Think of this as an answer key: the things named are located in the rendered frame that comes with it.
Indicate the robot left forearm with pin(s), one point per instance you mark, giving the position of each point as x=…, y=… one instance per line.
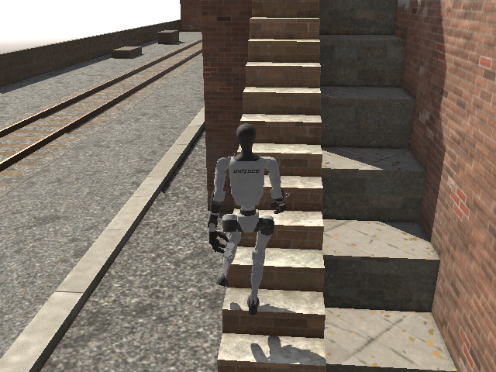
x=214, y=214

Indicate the robot right forearm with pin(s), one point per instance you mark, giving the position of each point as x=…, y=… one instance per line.
x=281, y=201

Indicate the right robot hand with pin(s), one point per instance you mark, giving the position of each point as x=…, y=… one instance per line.
x=281, y=209

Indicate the left robot thigh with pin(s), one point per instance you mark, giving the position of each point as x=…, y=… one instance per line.
x=230, y=225

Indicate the left robot hand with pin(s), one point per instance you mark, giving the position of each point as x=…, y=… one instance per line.
x=215, y=242

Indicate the right robot upper arm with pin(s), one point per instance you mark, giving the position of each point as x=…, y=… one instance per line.
x=271, y=165

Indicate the robot head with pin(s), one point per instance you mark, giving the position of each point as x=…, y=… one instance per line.
x=246, y=134

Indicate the left robot upper arm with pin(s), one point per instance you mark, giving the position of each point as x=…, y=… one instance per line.
x=220, y=178

